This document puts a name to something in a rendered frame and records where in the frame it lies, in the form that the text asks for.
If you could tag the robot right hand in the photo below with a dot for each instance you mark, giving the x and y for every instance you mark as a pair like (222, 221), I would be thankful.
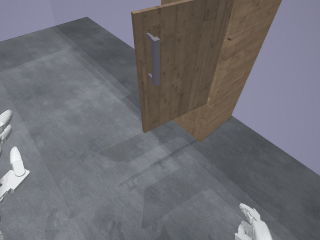
(258, 230)

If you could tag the handle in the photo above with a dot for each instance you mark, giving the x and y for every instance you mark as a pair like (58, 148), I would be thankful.
(155, 59)

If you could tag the cupboard door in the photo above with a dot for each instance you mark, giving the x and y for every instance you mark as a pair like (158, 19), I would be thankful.
(191, 34)

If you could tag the robot left hand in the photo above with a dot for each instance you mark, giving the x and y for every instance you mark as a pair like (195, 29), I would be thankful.
(15, 177)

